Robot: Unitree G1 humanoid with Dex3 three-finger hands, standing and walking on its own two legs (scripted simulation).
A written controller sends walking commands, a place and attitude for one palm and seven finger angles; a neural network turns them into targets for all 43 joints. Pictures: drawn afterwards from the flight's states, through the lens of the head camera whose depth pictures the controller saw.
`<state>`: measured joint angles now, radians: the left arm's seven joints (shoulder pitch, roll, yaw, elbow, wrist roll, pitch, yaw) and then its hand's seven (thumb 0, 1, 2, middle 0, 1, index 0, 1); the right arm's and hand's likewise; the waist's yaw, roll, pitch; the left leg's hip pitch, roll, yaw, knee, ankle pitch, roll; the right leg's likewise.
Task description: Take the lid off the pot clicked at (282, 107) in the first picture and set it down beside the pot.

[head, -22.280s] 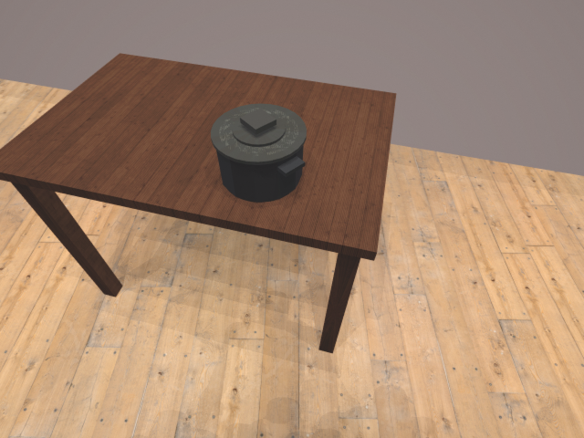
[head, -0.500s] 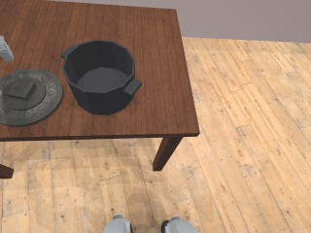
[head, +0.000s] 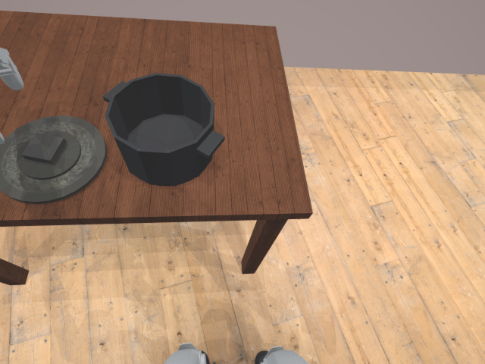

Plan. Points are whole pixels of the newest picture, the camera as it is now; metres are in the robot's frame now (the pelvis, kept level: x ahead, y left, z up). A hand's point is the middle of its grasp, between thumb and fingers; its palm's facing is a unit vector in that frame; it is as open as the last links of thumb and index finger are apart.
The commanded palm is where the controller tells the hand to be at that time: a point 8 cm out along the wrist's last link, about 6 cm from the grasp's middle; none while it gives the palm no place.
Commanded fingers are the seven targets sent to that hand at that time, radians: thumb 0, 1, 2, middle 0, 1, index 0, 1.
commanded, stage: draw the hand back to the body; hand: left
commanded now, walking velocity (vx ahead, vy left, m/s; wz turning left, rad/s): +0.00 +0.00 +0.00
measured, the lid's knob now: (44, 148) +0.52 +0.33 -0.04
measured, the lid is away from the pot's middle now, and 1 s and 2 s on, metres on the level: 0.23 0.23 0.23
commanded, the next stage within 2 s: none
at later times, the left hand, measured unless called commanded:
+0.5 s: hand out of the picture +0.43 +0.33 +0.12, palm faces -0.41 -0.11 -0.91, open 10.9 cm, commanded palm +0.42 +0.32 +0.18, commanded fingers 0.00 0.11 0.40 -0.28 -0.99 -0.28 -0.99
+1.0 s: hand (3, 114) +0.41 +0.26 +0.18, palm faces +0.44 -0.86 -0.25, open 9.9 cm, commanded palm +0.34 +0.29 +0.19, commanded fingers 0.00 0.50 0.65 -0.24 -0.65 -0.24 -0.65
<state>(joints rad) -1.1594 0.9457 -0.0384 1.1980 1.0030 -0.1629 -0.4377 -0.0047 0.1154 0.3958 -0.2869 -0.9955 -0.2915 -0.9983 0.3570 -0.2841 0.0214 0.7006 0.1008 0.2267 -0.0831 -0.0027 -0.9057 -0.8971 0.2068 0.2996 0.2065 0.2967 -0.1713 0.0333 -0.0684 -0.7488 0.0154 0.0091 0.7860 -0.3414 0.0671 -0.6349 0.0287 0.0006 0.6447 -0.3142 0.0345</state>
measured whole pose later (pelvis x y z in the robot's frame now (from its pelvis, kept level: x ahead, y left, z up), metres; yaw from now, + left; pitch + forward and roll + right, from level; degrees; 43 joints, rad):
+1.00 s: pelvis +0.03 -0.05 +0.03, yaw +0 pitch +2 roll -1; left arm -0.40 0.49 0.36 0.53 -0.06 -0.01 0.07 0.00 0.32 0.53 -0.26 -0.81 -0.26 -0.81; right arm 0.25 -0.29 0.01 0.68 0.04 0.02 -0.05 0.00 -0.91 -0.90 0.21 0.30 0.21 0.30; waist -0.03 0.03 -0.02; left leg -0.22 0.03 0.03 0.43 -0.25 0.00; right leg -0.15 0.04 0.03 0.36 -0.25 -0.02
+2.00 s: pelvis +0.01 -0.05 +0.04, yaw +1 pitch -5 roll -1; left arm 0.37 0.34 0.30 -0.33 -0.10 -0.05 0.07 0.01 0.89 0.90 -0.20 -0.30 -0.21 -0.31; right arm 0.16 -0.23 0.02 0.69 0.00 -0.10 -0.06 0.01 -0.91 -0.90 0.20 0.30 0.20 0.30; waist 0.05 0.06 0.02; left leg -0.09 0.02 0.02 0.38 -0.21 0.00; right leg -0.02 0.04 0.01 0.32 -0.22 -0.02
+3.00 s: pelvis -0.04 -0.02 +0.02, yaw +1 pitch +1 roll -1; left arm 0.65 0.40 0.36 -0.64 -0.08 -0.16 0.12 0.01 0.89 0.90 -0.21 -0.30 -0.21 -0.31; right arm 0.20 -0.21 -0.01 0.54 0.03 -0.01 -0.08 0.01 -0.91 -0.90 0.20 0.30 0.20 0.30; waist 0.00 0.03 0.03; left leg -0.40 -0.01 0.03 0.60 -0.23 0.05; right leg -0.34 0.00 0.01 0.56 -0.25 0.03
